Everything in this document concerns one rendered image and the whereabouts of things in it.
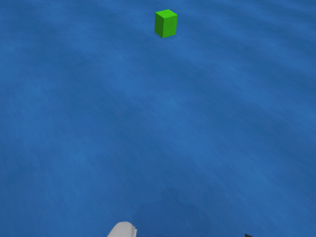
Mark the carton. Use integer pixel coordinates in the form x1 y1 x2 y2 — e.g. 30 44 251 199
154 9 178 39

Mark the left robot thigh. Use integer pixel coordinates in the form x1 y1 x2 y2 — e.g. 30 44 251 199
107 221 137 237

